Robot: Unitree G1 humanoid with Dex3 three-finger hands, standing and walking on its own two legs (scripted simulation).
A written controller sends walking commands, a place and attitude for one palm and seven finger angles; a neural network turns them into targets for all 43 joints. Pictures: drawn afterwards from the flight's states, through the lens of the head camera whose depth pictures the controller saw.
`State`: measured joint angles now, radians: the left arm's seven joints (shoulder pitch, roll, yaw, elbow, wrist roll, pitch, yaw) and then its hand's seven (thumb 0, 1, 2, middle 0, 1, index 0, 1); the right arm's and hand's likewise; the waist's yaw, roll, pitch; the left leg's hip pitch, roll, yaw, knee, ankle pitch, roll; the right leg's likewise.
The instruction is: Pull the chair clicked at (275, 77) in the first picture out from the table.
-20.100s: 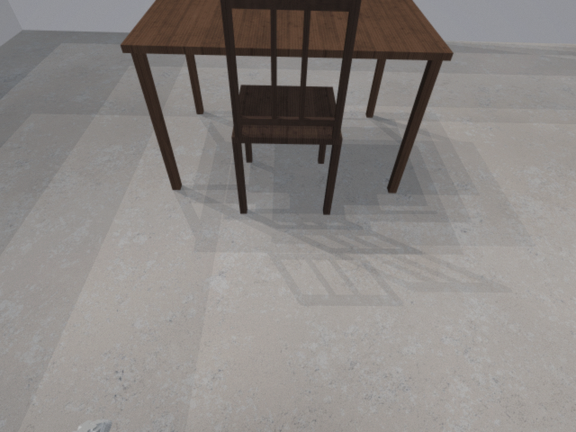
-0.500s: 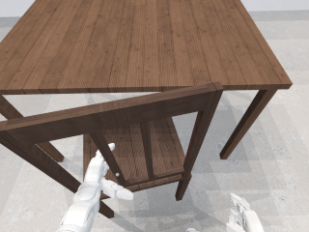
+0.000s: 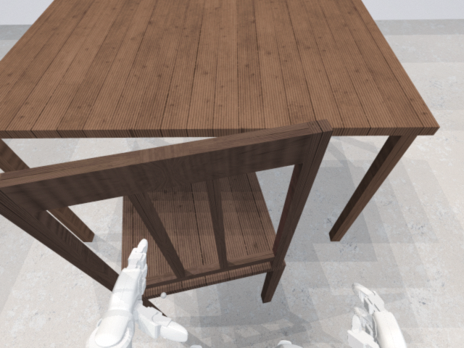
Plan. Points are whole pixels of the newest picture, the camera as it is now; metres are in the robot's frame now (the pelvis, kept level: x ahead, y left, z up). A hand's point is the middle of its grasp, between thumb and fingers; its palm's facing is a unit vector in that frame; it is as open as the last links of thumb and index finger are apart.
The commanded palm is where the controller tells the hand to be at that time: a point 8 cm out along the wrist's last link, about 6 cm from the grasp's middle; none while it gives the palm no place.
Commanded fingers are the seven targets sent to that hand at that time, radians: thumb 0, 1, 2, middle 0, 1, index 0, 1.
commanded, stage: draw the fingers out of the gap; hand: left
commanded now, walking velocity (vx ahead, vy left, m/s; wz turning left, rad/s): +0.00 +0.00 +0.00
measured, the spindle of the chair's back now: (164, 243) +0.31 +0.13 -0.02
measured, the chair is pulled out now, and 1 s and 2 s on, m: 0.14 0.14 0.14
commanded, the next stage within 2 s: draw the hand back to the body in 0.44 s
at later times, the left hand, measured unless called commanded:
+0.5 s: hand (157, 340) +0.15 +0.13 -0.04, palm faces +0.01 -0.99 -0.13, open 17.5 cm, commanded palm +0.13 +0.17 -0.02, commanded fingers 0.00 -0.55 0.20 0.00 0.00 0.00 0.00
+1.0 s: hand (121, 327) +0.16 +0.15 +0.06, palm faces +0.00 -1.00 -0.08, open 17.5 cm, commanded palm +0.12 +0.22 +0.07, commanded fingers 0.00 -0.44 0.25 -0.01 -0.02 -0.01 -0.02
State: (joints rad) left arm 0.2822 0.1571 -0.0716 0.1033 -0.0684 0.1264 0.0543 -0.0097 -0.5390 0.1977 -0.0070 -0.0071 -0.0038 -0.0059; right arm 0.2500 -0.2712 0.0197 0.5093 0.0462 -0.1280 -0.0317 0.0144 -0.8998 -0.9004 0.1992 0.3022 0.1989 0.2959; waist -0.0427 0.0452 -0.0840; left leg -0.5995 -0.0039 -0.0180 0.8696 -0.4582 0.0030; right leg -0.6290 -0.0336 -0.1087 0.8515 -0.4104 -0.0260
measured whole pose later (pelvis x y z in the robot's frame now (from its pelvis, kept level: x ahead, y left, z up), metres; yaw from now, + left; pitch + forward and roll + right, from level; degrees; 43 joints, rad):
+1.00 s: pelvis -0.01 -0.01 -0.03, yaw +0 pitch +11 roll -1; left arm 0.67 0.21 0.07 -0.32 -0.25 -0.28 -0.18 -0.01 -0.55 0.20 -0.01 -0.01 0.00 0.00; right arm 0.19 -0.20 -0.02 0.54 0.09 -0.20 -0.05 0.02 -0.90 -0.90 0.20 0.30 0.20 0.30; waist 0.01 0.07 -0.11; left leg -0.71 0.01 -0.04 1.05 -0.53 -0.01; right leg -0.73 -0.03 -0.13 1.02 -0.48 -0.04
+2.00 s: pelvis +0.01 -0.01 +0.04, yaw +0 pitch -4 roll +0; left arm 0.47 0.32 0.35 -0.40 -0.05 -0.13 0.13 0.01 0.85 0.88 -0.21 -0.30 -0.29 -0.34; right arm 0.13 -0.23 0.01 0.67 0.02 -0.16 -0.06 0.02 -0.90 -0.90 0.20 0.30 0.20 0.30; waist 0.06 0.10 0.06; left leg -0.09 0.00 -0.02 0.45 -0.30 0.00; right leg -0.12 -0.01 -0.11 0.45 -0.26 -0.03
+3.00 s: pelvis -0.04 +0.01 +0.03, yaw +0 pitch +2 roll -1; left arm 0.60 0.43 0.45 -0.54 -0.06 -0.21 0.15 0.01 0.88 0.89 -0.22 -0.31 -0.21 -0.31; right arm 0.16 -0.21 -0.03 0.60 0.04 -0.06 -0.08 0.01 -0.90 -0.90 0.20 0.30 0.20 0.30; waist 0.00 0.04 0.06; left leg -0.37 -0.01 -0.02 0.62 -0.29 0.01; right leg -0.39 -0.03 -0.11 0.58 -0.23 -0.02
